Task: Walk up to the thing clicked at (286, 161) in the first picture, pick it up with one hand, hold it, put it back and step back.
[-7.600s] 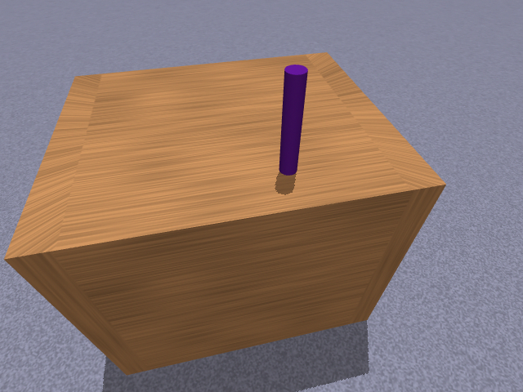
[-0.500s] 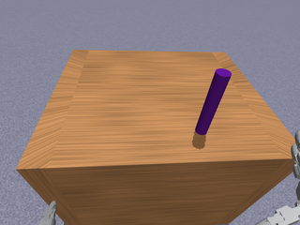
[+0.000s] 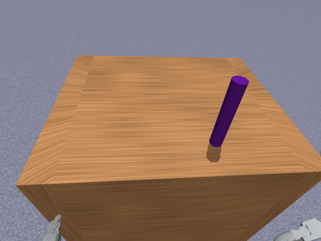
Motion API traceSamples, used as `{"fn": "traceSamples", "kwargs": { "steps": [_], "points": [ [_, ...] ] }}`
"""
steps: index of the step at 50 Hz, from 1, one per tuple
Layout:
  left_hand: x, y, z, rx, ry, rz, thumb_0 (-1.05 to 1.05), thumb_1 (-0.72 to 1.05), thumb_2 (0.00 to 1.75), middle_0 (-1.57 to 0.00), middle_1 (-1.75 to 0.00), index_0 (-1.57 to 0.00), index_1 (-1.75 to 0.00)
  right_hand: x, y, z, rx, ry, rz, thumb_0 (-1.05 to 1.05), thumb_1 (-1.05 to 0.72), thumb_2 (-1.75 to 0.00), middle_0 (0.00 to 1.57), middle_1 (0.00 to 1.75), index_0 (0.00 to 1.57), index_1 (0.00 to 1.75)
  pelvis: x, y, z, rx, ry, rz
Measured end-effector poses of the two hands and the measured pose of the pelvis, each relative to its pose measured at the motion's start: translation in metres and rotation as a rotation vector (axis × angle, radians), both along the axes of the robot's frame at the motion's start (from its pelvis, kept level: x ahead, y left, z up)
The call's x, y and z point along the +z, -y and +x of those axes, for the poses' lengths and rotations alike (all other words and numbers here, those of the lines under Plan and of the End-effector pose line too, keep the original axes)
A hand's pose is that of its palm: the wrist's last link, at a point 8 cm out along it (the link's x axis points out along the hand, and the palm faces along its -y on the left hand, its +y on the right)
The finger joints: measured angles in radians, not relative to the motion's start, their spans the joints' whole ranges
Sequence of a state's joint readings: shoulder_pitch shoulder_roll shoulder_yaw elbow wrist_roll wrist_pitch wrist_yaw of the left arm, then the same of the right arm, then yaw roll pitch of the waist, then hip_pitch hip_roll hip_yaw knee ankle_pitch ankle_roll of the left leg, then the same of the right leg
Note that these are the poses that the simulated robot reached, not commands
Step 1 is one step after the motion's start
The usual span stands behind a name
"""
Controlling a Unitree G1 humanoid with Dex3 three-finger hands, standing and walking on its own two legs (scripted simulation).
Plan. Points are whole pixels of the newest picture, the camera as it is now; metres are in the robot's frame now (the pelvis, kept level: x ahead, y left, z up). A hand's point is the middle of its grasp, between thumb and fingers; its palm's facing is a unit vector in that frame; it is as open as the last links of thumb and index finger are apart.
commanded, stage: go down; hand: right
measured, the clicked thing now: (226, 115) +0.46 -0.20 +0.10
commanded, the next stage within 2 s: none
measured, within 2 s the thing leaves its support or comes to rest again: neither
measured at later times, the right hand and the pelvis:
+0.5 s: hand (312, 154) +0.27 -0.31 +0.16, palm faces +0.24 +0.95 -0.19, open 17.6 cm; pelvis +0.00 +0.00 +0.00, yaw +0 degrees
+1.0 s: hand (316, 140) +0.31 -0.35 +0.16, palm faces +0.19 +0.98 -0.03, open 17.7 cm; pelvis +0.01 +0.00 +0.00, yaw +0 degrees
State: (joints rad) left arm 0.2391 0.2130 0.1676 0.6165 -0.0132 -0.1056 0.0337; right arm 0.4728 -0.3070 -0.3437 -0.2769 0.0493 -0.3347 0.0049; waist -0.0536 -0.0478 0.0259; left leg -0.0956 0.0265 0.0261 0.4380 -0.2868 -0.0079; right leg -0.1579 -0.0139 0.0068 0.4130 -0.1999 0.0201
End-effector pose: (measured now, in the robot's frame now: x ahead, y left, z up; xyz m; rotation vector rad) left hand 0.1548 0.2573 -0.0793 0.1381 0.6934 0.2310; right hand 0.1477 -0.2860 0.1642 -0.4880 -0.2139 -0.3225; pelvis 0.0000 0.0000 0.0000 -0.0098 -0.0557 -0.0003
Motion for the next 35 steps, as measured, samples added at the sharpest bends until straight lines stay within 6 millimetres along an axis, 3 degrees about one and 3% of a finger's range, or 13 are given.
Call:
{"fn": "traceSamples", "kwargs": {
  "steps": [9,22,35],
  "points": [
    [-0.003,-0.007,-0.001,0.029,-0.029,0.020,-0.01,-0.52,0.04,-0.06,-0.05,-0.06,-0.05,-0.003,0.014,0.015,0.006,0.045,0.038,-0.01,0.52,-0.06,0.05,0.06,0.05,0.06,-0.002,-0.002,-0.001,-0.001,-0.004,0.001],
    [0.000,0.008,0.000,0.021,-0.008,0.052,-0.01,-0.52,0.03,-0.05,-0.04,-0.06,-0.04,0.002,0.064,0.081,0.085,-0.036,0.230,-0.02,0.56,-0.06,0.04,0.06,0.04,0.06,-0.001,0.000,-0.003,-0.002,-0.029,0.005],
    [-0.002,0.005,-0.011,0.016,-0.037,0.117,-0.02,-0.53,0.04,-0.05,-0.05,-0.06,-0.05,-0.002,0.091,0.116,0.151,-0.116,0.366,-0.02,0.59,-0.05,0.03,0.06,0.04,0.05,-0.002,0.007,0.002,0.009,-0.066,0.009]
  ]
}}
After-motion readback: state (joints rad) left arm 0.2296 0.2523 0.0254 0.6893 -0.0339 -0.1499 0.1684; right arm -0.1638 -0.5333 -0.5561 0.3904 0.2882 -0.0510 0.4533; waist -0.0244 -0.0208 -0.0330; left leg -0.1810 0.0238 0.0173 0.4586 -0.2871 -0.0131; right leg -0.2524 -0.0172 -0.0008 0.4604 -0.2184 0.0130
